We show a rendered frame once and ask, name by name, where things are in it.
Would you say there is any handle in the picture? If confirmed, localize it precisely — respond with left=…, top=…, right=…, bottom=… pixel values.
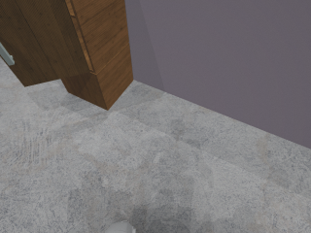
left=0, top=43, right=15, bottom=66

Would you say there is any cupboard door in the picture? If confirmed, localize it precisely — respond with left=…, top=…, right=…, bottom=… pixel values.
left=0, top=0, right=90, bottom=87

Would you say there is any left robot thigh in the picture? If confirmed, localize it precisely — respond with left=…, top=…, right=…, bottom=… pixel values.
left=105, top=221, right=136, bottom=233

